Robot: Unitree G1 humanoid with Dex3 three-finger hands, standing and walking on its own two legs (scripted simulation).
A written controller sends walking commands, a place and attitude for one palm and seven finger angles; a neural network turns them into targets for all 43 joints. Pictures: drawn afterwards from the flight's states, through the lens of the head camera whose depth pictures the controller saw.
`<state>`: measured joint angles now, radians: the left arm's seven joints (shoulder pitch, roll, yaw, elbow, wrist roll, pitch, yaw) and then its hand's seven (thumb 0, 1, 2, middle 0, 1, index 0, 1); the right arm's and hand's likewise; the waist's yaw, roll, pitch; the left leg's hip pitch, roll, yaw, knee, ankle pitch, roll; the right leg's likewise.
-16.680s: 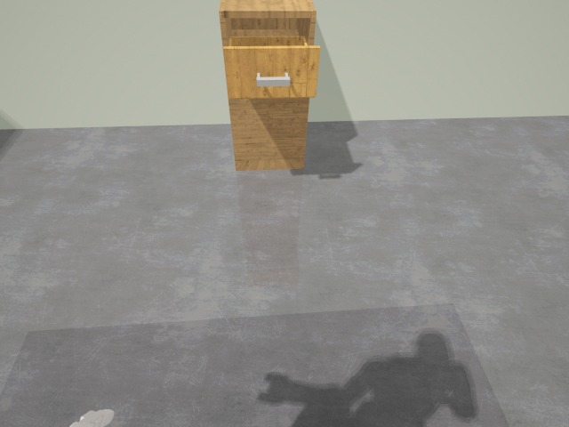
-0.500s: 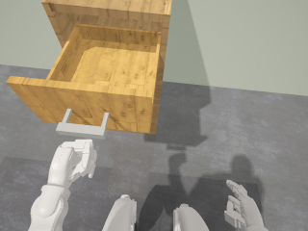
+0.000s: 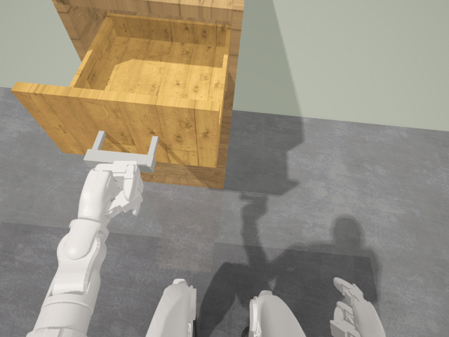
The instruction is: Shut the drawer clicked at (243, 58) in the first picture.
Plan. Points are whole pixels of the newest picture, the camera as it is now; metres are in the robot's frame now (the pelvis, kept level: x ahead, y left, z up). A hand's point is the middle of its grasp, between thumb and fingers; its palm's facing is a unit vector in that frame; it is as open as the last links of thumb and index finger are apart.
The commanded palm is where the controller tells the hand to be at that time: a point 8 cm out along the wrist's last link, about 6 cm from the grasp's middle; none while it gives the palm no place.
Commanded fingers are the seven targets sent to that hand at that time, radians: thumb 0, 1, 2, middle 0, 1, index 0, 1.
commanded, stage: push the drawer shut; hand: left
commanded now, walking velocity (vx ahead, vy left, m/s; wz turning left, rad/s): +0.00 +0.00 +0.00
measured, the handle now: (124, 150) +0.43 +0.20 +0.03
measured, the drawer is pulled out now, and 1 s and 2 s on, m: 0.24 0.13 0.00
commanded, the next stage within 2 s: none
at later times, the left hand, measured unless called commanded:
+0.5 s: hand (146, 165) +0.40 +0.15 +0.03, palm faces -0.07 -1.00 -0.05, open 3.1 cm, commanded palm +0.39 +0.20 +0.04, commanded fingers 0.00 0.90 0.90 -1.40 -1.60 -1.40 -1.60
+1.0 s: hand (151, 140) +0.45 +0.15 +0.03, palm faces -0.07 -1.00 -0.05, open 3.3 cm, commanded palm +0.45 +0.20 +0.04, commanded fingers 0.00 0.90 0.90 -1.40 -1.60 -1.40 -1.60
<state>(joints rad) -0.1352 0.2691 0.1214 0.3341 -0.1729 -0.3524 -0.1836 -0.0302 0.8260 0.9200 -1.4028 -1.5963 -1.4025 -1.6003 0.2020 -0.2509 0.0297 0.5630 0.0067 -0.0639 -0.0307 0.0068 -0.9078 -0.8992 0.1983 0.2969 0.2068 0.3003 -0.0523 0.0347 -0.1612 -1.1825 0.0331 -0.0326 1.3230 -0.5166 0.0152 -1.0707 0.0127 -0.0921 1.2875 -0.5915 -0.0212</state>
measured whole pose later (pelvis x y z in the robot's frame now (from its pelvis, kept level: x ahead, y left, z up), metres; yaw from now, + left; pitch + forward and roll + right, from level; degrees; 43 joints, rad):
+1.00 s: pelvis -0.01 +0.00 +0.00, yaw -1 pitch +24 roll -3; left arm -0.63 0.35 0.27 0.90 -0.12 -0.45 -0.20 0.05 0.81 0.90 -1.40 -1.60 -1.40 -1.60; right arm 0.27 -0.26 0.03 0.63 -0.01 -0.01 -0.01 0.00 -0.91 -0.90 0.20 0.30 0.21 0.30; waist -0.12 0.04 -0.15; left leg -1.24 0.05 -0.02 1.32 -0.50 0.01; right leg -1.14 0.03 -0.07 1.29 -0.57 -0.02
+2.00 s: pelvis -0.01 +0.01 -0.03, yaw -4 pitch +32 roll -6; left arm -1.14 0.61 0.41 1.24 0.03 -0.37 -0.18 0.05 0.79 0.89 -1.40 -1.60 -1.40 -1.60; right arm 0.35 -0.26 0.07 0.64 -0.06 0.06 0.03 0.00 -0.91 -0.90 0.20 0.30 0.21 0.30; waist -0.26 0.06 -0.12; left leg -1.46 0.07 -0.04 1.41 -0.51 0.03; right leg -1.34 0.05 -0.09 1.34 -0.56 -0.01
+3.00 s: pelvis -0.02 +0.02 -0.03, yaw -5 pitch +33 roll -8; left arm -1.19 0.65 0.40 1.18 0.04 -0.26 -0.17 0.05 0.76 0.88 -1.40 -1.60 -1.40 -1.60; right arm 0.40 -0.24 0.10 0.64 -0.07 0.01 0.04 0.00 -0.91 -0.90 0.20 0.30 0.21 0.30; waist -0.29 0.06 -0.11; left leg -1.52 0.07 -0.05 1.42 -0.48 0.04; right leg -1.39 0.06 -0.09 1.33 -0.52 0.00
